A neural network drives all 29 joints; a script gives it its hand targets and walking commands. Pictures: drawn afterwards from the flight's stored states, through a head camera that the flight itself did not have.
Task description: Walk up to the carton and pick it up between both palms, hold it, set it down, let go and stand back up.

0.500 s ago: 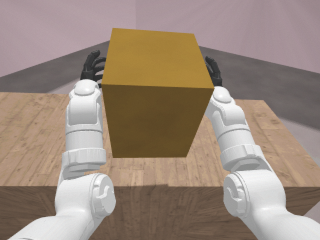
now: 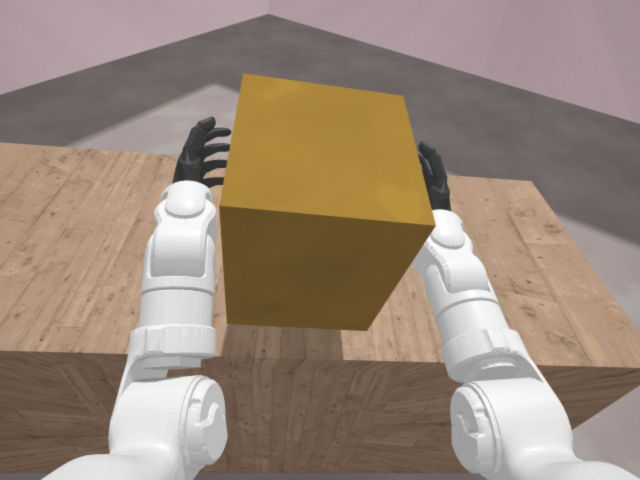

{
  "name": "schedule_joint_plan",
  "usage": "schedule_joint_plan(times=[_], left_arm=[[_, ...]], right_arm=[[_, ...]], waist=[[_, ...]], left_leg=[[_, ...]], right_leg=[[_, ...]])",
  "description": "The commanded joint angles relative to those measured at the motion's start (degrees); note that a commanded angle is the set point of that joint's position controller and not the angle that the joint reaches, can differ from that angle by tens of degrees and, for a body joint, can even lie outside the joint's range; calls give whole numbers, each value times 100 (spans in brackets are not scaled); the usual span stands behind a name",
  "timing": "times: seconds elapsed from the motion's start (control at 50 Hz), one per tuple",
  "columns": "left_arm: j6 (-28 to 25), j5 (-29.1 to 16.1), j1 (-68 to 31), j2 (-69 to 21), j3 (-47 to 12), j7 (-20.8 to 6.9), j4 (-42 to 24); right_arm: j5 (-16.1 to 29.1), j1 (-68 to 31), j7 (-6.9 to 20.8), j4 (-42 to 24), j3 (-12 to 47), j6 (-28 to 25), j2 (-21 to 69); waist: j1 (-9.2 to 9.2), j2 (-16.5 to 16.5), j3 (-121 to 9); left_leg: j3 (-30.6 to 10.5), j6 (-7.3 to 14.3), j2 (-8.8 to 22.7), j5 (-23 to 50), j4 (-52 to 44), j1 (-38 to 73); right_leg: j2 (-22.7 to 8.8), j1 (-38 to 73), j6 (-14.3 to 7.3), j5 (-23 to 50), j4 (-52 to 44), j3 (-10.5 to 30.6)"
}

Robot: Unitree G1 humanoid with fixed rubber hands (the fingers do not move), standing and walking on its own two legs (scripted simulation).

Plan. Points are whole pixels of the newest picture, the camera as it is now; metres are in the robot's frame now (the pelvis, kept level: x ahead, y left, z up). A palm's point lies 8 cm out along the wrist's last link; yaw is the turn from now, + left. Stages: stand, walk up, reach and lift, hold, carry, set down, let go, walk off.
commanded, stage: set down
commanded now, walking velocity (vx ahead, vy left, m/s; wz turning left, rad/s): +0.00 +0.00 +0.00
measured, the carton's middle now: (311, 214) +0.40 +0.00 +0.14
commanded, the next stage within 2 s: none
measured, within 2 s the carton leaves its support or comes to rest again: neither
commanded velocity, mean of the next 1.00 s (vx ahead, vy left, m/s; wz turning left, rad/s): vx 0.00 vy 0.00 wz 0.00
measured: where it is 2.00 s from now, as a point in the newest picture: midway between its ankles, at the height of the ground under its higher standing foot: outside the picture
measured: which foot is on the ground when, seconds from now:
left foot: down 0.00-1.00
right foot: down 0.00-1.00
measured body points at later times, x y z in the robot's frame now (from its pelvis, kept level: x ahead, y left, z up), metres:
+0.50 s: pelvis +0.01 +0.01 +0.00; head -0.02 +0.03 +0.45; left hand +0.42 +0.13 +0.16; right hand +0.40 -0.16 +0.14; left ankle +0.02 +0.11 -0.75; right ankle +0.00 -0.08 -0.75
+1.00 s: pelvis +0.01 +0.00 +0.00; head +0.00 +0.02 +0.45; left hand +0.43 +0.12 +0.12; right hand +0.40 -0.18 +0.12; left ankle +0.02 +0.11 -0.75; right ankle +0.00 -0.08 -0.75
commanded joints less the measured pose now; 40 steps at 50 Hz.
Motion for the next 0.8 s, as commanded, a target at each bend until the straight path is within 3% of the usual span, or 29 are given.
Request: schedule_joint_plan(times=[0.0,0.12,0.32,0.58,0.78], left_arm=[[-192,-505,-3601,-2735,-2158,-1002,-279],[-288,-425,-3504,-2780,-1983,-1037,-115],[-859,-731,-3940,-3119,-2449,-840,-104],[-1264,-505,-3956,-3019,-1886,-720,802],[-1731,-363,-4111,-2954,-1481,-634,1337]], right_arm=[[-34,-4776,635,-1652,1186,-550,2361],[-114,-4739,700,-1535,1080,-662,2317],[-321,-4842,770,-1620,1124,-986,2521],[-736,-4635,971,-699,560,-1076,2551],[-1176,-4588,1157,-288,162,-1335,2674]], waist=[[59,664,-2448],[79,594,-2414],[-45,613,-3131],[129,608,-2925],[248,507,-3113]], left_leg=[[78,-162,-95,1235,-140,1073],[98,-208,-75,1677,-73,1237],[36,-330,-34,2192,124,1564],[120,-290,-21,1696,-79,1144],[254,-239,-14,1595,-177,861]], right_leg=[[-122,452,597,1694,-56,9],[-45,456,589,1998,-40,-49],[19,280,564,2430,30,-57],[-54,264,568,2297,28,19],[-97,456,594,2695,110,68]])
